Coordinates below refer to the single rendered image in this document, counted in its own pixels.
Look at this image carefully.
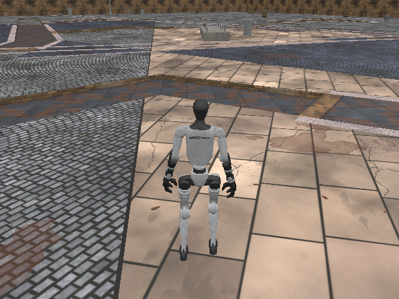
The left robot upper arm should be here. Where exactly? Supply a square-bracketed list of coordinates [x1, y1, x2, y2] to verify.
[171, 126, 187, 160]

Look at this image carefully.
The robot right foot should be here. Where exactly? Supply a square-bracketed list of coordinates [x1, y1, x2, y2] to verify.
[209, 239, 218, 255]

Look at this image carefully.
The robot left hand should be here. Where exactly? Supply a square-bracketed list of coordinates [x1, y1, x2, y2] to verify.
[163, 177, 177, 193]

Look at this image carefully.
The robot left forearm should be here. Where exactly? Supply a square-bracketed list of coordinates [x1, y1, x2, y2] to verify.
[165, 151, 177, 179]

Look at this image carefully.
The robot right forearm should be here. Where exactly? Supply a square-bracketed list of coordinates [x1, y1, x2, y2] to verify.
[222, 153, 235, 183]

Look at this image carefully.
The right robot thigh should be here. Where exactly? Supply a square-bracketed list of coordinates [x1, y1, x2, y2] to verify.
[208, 173, 221, 214]

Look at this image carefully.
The robot right hand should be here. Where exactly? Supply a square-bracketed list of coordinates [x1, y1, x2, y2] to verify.
[222, 181, 236, 198]

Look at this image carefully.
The right robot upper arm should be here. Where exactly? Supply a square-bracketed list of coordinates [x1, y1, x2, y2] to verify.
[213, 126, 228, 162]

